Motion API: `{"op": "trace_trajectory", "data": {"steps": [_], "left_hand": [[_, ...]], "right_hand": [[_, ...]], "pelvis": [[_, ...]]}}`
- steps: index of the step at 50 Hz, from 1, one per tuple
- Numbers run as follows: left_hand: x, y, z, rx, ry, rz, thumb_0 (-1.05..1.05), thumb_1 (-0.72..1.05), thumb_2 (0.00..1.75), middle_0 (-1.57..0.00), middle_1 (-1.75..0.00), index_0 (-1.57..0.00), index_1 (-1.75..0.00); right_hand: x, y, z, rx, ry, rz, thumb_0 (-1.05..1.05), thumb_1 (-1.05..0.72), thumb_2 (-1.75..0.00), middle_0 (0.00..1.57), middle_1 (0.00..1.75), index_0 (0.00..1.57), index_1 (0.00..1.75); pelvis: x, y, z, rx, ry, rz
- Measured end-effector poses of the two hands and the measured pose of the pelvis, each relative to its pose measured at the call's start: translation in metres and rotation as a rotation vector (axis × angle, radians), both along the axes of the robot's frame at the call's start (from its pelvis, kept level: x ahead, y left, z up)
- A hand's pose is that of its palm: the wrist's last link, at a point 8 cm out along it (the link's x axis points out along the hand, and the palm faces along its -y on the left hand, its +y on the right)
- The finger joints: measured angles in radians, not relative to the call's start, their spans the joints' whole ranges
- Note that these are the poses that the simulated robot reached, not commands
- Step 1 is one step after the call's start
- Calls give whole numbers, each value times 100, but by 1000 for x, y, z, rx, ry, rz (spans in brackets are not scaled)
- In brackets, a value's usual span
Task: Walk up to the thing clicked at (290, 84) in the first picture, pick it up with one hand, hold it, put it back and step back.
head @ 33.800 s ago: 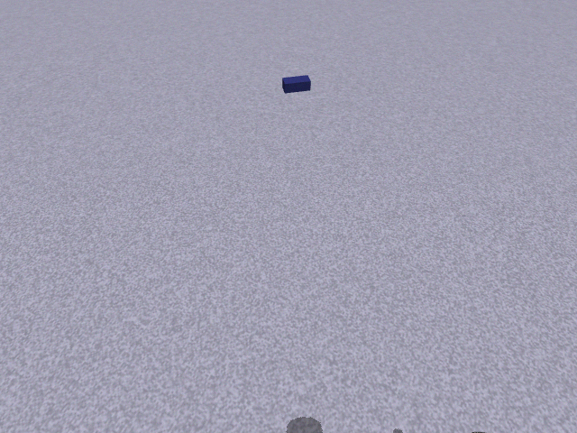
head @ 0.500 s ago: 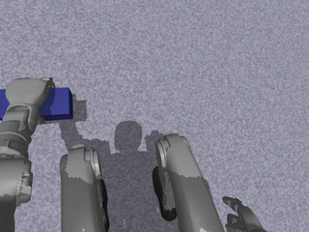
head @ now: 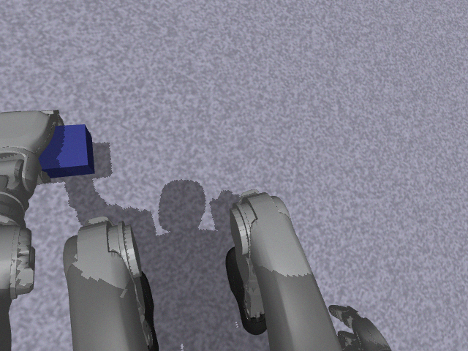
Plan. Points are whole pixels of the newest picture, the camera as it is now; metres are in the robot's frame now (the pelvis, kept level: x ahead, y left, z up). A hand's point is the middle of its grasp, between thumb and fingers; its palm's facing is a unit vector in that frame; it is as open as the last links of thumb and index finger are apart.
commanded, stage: lower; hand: left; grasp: from above
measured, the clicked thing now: (38, 154) +0.46 +0.27 -0.19
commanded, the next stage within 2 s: rest in 0.46 s
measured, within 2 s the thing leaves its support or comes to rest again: neither
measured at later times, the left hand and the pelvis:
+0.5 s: hand (48, 161) +0.45 +0.26 -0.21, palm faces -0.46 -0.03 -0.89, open 10.6 cm; pelvis +0.00 +0.00 -0.03, yaw -2 degrees
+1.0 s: hand (55, 164) +0.46 +0.27 -0.26, palm faces -0.47 -0.06 -0.88, open 10.6 cm; pelvis +0.00 +0.00 -0.05, yaw -4 degrees
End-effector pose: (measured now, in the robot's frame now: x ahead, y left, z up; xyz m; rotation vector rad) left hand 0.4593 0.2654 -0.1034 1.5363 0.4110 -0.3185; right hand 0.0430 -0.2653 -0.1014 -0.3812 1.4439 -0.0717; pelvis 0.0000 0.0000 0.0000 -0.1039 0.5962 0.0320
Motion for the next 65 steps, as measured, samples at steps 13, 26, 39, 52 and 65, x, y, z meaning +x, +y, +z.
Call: {"op": "trace_trajectory", "data": {"steps": [13,26,39,52,65], "left_hand": [[-1,2,-21,-6,27,-3,-1,-13,65,-59,-72,-64,-65],[2,0,-56,-20,13,-15,-1,-12,64,-59,-72,-63,-65],[9,2,-76,-18,15,19,-1,-12,64,-58,-72,-63,-66],[7,3,-98,-46,15,14,-1,-11,63,-58,-72,-63,-66],[13,-1,-111,-41,-4,25,-1,-12,63,-59,-72,-63,-65]], "right_hand": [[3,-5,-7,-14,4,35,0,-92,-90,20,30,20,30],[-5,-7,-16,-30,30,66,0,-92,-90,20,30,20,30],[-9,-2,-22,-15,33,92,0,-91,-89,20,30,20,30],[-16,-2,-17,-25,63,142,0,-91,-89,20,30,20,30],[-15,4,-14,-1,65,190,0,-91,-89,20,30,20,30]], "pelvis": [[0,-1,-12,-7,-16,-6],[1,-1,-31,-21,-43,-20],[3,-1,-42,-36,-61,-34],[4,0,-50,-54,-86,-47],[6,3,-52,-73,-96,-57]]}}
